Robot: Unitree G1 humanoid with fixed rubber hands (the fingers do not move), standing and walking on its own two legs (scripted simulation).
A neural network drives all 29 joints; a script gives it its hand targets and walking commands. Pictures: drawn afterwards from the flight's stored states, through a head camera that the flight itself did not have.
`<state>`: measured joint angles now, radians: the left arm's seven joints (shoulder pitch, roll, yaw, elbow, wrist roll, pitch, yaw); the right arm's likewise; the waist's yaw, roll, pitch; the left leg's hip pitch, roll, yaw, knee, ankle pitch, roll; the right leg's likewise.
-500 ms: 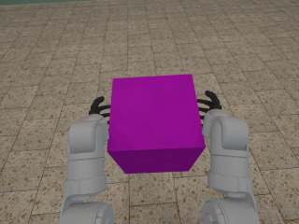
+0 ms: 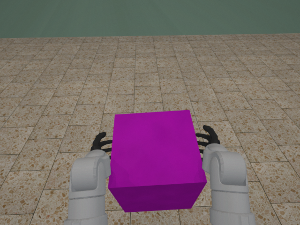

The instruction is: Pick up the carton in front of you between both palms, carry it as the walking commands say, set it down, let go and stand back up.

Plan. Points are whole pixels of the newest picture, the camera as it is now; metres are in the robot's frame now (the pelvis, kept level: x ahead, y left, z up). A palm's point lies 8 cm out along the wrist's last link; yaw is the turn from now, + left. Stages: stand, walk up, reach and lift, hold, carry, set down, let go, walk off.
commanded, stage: carry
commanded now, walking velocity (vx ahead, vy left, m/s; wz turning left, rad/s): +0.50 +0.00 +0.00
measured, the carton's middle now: (155, 164) +0.33 -0.01 -0.01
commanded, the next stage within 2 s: none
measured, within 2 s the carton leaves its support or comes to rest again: neither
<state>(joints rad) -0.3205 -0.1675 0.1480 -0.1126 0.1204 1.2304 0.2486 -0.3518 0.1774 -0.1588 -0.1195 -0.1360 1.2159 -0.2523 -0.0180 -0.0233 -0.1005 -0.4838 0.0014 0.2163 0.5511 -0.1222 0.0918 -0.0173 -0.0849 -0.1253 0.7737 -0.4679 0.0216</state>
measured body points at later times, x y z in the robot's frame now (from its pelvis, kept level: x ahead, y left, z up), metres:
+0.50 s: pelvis +0.32 -0.04 +0.01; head +0.31 -0.04 +0.46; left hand +0.62 +0.11 +0.09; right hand +0.63 -0.18 +0.10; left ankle +0.13 +0.06 -0.67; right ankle +0.42 -0.14 -0.72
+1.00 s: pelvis +0.59 +0.01 +0.02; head +0.62 +0.02 +0.47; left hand +0.89 +0.16 +0.07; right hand +0.90 -0.14 +0.09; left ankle +0.63 +0.09 -0.72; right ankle +0.53 -0.12 -0.71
